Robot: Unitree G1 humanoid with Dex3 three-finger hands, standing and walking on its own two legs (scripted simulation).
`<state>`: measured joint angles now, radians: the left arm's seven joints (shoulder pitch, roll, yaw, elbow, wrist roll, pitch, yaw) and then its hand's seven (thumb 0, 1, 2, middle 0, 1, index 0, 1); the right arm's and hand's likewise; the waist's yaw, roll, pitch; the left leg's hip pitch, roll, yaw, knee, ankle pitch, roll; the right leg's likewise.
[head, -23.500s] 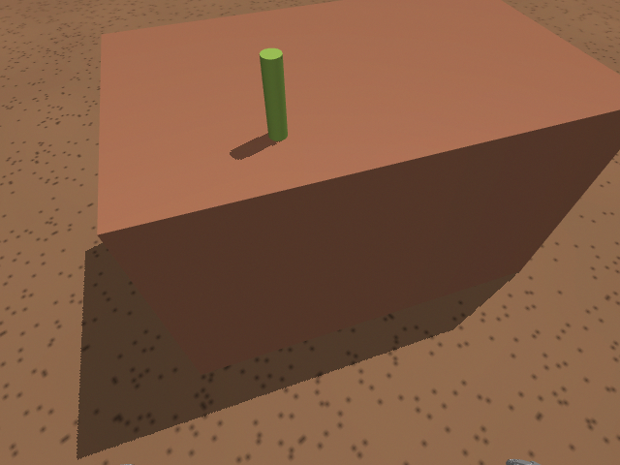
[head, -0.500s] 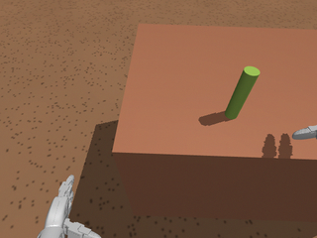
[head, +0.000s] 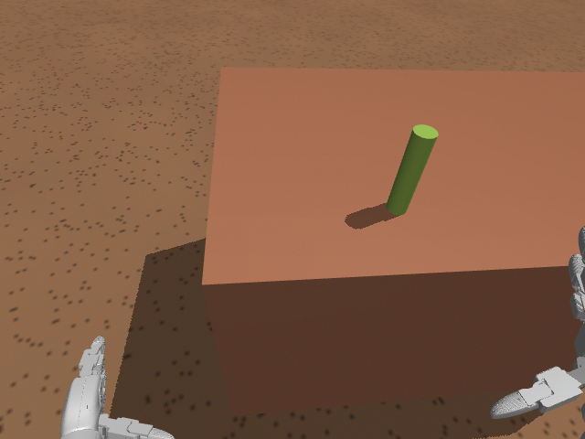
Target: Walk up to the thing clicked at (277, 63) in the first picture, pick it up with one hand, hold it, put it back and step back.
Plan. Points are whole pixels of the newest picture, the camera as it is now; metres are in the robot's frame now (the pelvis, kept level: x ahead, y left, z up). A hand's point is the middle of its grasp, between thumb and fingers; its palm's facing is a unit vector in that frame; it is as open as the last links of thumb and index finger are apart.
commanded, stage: sink last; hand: right
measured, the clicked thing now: (409, 173) +0.51 -0.22 +0.08
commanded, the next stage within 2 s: home in 0.24 s
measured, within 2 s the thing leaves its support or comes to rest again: neither
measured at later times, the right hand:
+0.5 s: hand out of the picture +0.17 -0.30 +0.14, palm faces +0.46 +0.78 -0.41, open 17.6 cm
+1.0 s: hand (413, 408) +0.16 -0.17 -0.08, palm faces +0.08 +0.98 -0.19, open 17.5 cm
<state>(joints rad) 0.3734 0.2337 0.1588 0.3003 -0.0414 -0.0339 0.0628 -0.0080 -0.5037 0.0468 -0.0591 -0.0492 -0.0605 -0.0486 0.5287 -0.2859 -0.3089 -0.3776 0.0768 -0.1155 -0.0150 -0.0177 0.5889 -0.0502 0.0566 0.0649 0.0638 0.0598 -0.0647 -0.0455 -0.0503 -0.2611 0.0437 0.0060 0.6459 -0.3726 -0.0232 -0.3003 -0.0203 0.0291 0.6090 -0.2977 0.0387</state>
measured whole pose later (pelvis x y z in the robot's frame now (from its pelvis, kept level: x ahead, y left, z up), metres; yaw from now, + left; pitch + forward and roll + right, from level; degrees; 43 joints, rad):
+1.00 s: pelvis +0.00 +0.00 +0.01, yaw +1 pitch +1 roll +0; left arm 0.19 0.17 -0.02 0.61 0.01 -0.13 0.06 0.01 0.84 0.86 -0.20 -0.29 -0.20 -0.29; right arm 0.33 -0.16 -0.04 0.41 0.00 -0.16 -0.04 -0.02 0.55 -0.05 0.06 0.06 0.06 0.05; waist 0.00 0.02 0.05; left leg -0.25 0.03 0.00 0.54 -0.31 -0.02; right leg -0.29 -0.03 0.02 0.53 -0.25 0.04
